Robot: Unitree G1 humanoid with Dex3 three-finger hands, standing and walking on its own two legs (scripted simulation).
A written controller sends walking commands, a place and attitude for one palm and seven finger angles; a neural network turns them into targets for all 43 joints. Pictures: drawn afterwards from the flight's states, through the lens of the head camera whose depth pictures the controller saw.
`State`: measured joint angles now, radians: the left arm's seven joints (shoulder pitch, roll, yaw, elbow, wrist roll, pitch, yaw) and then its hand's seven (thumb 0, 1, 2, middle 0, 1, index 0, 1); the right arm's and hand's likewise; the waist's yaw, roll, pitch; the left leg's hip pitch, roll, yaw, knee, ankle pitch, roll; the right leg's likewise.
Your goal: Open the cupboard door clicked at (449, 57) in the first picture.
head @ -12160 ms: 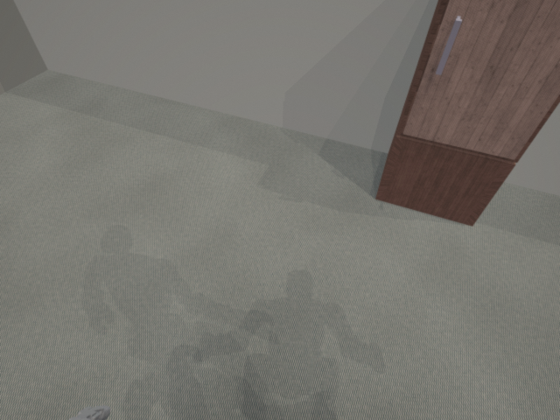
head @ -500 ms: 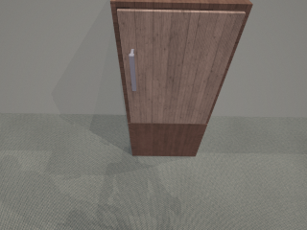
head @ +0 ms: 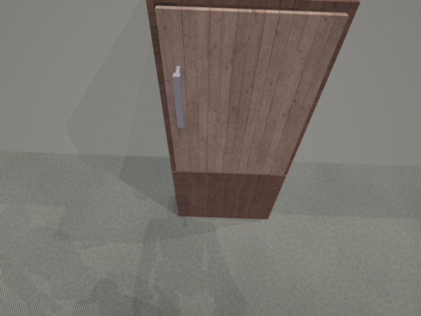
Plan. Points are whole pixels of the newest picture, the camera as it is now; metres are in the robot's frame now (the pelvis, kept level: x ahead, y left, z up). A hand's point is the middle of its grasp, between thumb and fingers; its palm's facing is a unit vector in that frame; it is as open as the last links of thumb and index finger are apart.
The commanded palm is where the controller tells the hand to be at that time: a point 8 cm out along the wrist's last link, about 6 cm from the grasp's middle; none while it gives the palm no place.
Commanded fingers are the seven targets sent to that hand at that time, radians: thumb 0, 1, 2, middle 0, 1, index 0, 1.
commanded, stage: shuffle to correct the standing spot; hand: left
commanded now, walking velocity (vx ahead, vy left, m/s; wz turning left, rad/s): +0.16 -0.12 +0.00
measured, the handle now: (179, 98) +0.65 +0.13 +0.04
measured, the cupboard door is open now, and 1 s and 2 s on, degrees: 0 0 0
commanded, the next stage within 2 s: come to a stop and stand still in 0.30 s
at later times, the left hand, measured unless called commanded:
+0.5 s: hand (157, 293) +0.20 +0.13 -0.16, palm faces -0.01 -0.97 -0.24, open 7.3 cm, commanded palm none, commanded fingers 0.00 0.90 0.90 -0.20 -0.30 -0.20 -0.30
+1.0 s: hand out of the picture +0.15 +0.16 -0.17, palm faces +0.04 -0.98 -0.22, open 7.3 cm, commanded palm none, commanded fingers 0.00 0.90 0.90 -0.20 -0.30 -0.20 -0.30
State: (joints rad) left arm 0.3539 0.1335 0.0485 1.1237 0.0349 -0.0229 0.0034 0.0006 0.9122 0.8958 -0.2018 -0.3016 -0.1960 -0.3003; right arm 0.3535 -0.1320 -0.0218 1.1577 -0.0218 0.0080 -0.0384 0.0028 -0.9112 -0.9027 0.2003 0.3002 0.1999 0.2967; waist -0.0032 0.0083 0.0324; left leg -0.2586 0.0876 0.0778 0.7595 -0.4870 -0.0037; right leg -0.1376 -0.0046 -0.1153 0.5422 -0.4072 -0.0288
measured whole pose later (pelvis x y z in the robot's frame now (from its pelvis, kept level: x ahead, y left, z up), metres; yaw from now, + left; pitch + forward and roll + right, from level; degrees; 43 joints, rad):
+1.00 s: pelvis +0.12 -0.03 +0.01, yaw -2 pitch +0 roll +0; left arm 0.23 0.19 0.06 1.03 0.03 0.04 0.03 0.00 0.92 0.90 -0.20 -0.30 -0.20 -0.30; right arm 0.13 -0.14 -0.03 0.97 -0.02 0.02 -0.03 0.00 -0.92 -0.90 0.20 0.30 0.20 0.30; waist 0.03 -0.02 0.07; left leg -0.28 -0.01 0.13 0.47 -0.18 0.08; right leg -0.33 -0.05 -0.03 0.88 -0.48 0.03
